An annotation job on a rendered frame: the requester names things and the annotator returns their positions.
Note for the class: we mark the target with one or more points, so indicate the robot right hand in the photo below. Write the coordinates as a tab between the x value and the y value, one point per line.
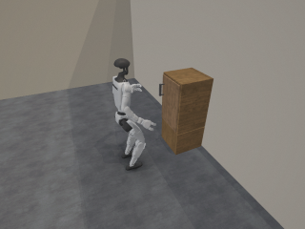
147	123

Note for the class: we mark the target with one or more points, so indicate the cupboard door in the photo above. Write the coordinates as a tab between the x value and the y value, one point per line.
170	101

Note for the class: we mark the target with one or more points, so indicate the right robot upper arm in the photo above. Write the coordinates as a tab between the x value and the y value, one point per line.
126	90

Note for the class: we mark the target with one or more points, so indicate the handle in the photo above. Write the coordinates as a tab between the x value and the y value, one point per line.
160	89

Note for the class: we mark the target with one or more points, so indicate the robot right forearm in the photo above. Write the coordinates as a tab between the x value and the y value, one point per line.
133	116

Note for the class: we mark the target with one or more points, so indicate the robot left hand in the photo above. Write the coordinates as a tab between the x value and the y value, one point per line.
136	89

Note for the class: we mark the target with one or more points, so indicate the right robot thigh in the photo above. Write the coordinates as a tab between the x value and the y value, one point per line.
134	129

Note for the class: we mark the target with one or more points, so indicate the robot head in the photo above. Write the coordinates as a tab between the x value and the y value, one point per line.
122	63

